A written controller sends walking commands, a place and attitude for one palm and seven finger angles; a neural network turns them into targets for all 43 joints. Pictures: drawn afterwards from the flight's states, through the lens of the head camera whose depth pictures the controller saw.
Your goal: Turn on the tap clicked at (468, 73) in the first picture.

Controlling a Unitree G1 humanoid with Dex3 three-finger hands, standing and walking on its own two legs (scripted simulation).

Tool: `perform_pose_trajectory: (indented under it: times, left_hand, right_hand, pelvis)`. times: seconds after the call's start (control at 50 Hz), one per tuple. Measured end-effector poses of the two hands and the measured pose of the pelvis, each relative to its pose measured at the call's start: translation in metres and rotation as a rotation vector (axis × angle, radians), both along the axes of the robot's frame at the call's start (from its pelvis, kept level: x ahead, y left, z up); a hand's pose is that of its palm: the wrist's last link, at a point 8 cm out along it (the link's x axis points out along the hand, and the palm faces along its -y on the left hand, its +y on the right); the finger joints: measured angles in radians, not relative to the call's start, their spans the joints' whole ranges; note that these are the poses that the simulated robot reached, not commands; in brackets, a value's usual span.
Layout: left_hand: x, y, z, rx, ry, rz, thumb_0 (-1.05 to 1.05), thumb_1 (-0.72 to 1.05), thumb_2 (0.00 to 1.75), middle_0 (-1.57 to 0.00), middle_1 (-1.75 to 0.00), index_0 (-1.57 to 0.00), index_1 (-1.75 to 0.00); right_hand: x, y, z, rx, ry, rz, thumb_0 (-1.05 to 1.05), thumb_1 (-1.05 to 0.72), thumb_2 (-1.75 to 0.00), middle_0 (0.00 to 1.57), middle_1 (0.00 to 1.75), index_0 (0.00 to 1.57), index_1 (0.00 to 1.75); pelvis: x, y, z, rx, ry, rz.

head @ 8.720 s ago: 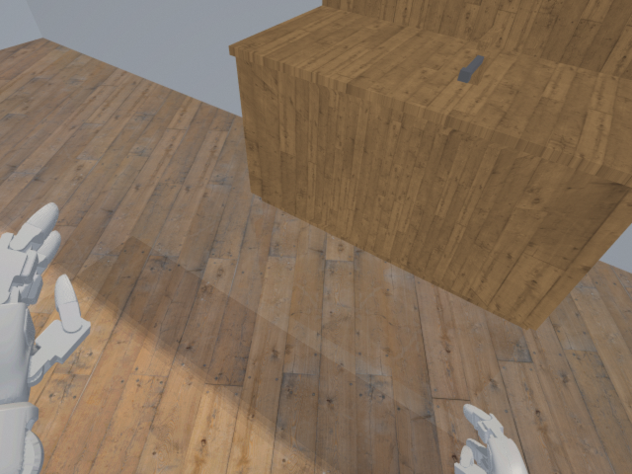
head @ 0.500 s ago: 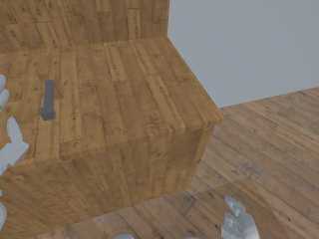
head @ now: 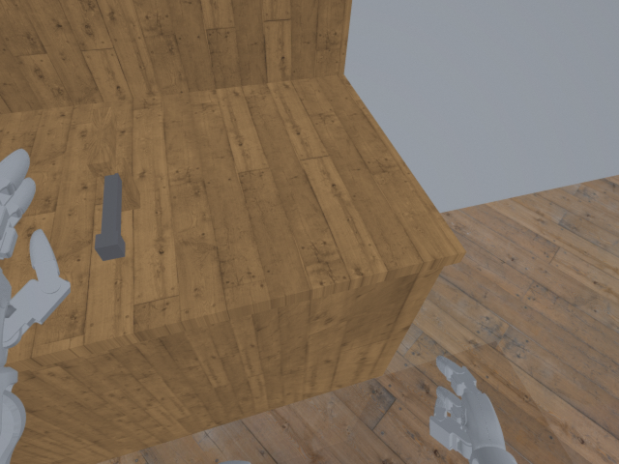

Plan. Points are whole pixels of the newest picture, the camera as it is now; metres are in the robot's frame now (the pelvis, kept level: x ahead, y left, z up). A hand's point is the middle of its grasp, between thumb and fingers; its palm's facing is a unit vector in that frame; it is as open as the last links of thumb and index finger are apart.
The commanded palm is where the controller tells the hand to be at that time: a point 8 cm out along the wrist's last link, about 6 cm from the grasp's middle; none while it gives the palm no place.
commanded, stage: come to a stop and stand still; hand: left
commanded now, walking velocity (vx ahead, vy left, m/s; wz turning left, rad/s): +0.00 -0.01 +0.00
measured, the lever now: (110, 245) +0.36 +0.29 +0.06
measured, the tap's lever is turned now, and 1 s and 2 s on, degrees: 0 0 0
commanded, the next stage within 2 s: look again from close up in 0.98 s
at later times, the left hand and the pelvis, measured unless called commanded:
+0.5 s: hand out of the picture +0.24 +0.29 +0.20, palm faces +0.44 -0.79 -0.43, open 7.4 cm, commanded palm +0.17 +0.30 +0.19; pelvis +0.00 +0.02 +0.01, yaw -1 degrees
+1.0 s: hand out of the picture +0.21 +0.31 +0.18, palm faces +0.42 -0.85 -0.32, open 7.4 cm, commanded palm +0.15 +0.34 +0.19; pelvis -0.01 +0.06 +0.01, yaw +0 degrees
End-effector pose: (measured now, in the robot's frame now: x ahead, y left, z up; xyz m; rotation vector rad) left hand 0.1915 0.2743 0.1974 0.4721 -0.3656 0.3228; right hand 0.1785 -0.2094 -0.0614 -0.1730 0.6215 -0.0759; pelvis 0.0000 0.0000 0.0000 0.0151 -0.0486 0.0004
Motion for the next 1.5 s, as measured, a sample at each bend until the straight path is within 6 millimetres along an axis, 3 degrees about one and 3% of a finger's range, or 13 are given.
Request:
perform_pose_trajectory:
  times: [0.06, 0.14, 0.26, 0.42, 0.48, 0.54, 0.68, 0.76, 0.86, 1.04, 1.5]
  left_hand:
    - [-0.008, -0.004, 0.006, 0.018, 0.031, -0.01, 0.02, 0.89, 0.9, -0.21, -0.31, -0.21, -0.31]
    - [-0.014, 0.005, 0.001, -0.008, 0.07, 0.032, 0.02, 0.89, 0.9, -0.21, -0.31, -0.21, -0.31]
    - [-0.008, 0.023, -0.014, -0.092, 0.116, 0.107, 0.02, 0.89, 0.9, -0.21, -0.31, -0.21, -0.31]
    - [-0.002, 0.02, -0.011, -0.099, 0.099, 0.037, 0.02, 0.89, 0.9, -0.21, -0.3, -0.2, -0.31]
    - [0.009, 0.046, 0.014, 0.071, 0.011, 0.041, 0.02, 0.89, 0.9, -0.22, -0.31, -0.21, -0.31]
    - [0.013, 0.066, 0.017, 0.036, -0.022, 0.082, 0.02, 0.89, 0.9, -0.21, -0.31, -0.21, -0.31]
    - [-0.011, 0.044, -0.018, -0.042, 0.105, -0.057, 0.02, 0.9, 0.9, -0.21, -0.3, -0.2, -0.31]
    - [-0.021, 0.061, -0.024, -0.034, 0.106, -0.028, 0.02, 0.89, 0.9, -0.22, -0.31, -0.21, -0.31]
    - [-0.028, 0.082, -0.013, -0.035, 0.012, 0.059, 0.02, 0.89, 0.9, -0.22, -0.31, -0.21, -0.31]
    - [-0.023, 0.074, -0.013, -0.061, 0.006, 0.033, 0.02, 0.89, 0.9, -0.21, -0.3, -0.2, -0.31]
    - [0.003, 0.068, -0.015, -0.051, 0.083, 0.022, 0.02, 0.89, 0.9, -0.21, -0.31, -0.21, -0.31]
  right_hand:
    - [0.004, 0.006, 0.002, 0.028, 0.003, 0.02, 0.01, -0.9, -0.9, 0.2, 0.3, 0.2, 0.3]
    - [0.004, 0.005, -0.003, 0.011, 0.048, 0.021, 0.01, -0.9, -0.9, 0.2, 0.3, 0.21, 0.3]
    - [0.002, 0.0, -0.004, -0.031, 0.098, 0.004, 0.01, -0.9, -0.9, 0.2, 0.3, 0.21, 0.3]
    - [0.002, -0.002, 0.011, -0.058, 0.063, -0.027, 0.02, -0.9, -0.9, 0.2, 0.3, 0.2, 0.3]
    - [-0.001, 0.002, 0.012, -0.093, 0.069, 0.017, 0.01, -0.9, -0.9, 0.2, 0.3, 0.2, 0.3]
    - [-0.006, 0.005, 0.013, -0.065, 0.049, 0.012, 0.01, -0.9, -0.9, 0.2, 0.3, 0.2, 0.3]
    - [-0.027, 0.02, 0.016, -0.053, 0.014, -0.047, 0.01, -0.9, -0.9, 0.2, 0.3, 0.2, 0.3]
    - [-0.037, 0.035, 0.012, -0.07, 0.049, -0.03, 0.01, -0.9, -0.9, 0.2, 0.3, 0.2, 0.3]
    - [-0.039, 0.053, 0.008, -0.06, 0.065, 0.029, 0.02, -0.9, -0.9, 0.2, 0.3, 0.2, 0.3]
    - [-0.023, 0.068, 0.012, -0.033, 0.032, 0.063, 0.02, -0.9, -0.9, 0.2, 0.3, 0.21, 0.3]
    - [0.006, 0.044, 0.015, -0.07, 0.059, 0.006, 0.02, -0.9, -0.9, 0.2, 0.3, 0.21, 0.3]
  pelvis:
    - [0.005, -0.002, 0.004, -0.028, 0.019, -0.001]
    - [0.012, 0.001, 0.007, -0.035, 0.028, -0.007]
    - [0.015, 0.007, 0.011, -0.03, 0.014, 0.0]
    - [0.013, 0.014, 0.014, -0.035, 0.015, -0.002]
    - [0.006, 0.015, 0.013, -0.041, 0.029, -0.002]
    - [0.0, 0.024, 0.012, -0.037, 0.026, -0.025]
    - [-0.006, 0.047, 0.011, -0.034, 0.016, -0.03]
    - [-0.011, 0.052, 0.01, -0.037, 0.012, -0.017]
    - [-0.015, 0.056, 0.01, -0.042, 0.008, -0.003]
    - [-0.01, 0.061, 0.012, -0.052, 0.018, -0.004]
    - [0.013, 0.055, 0.014, -0.043, 0.036, -0.002]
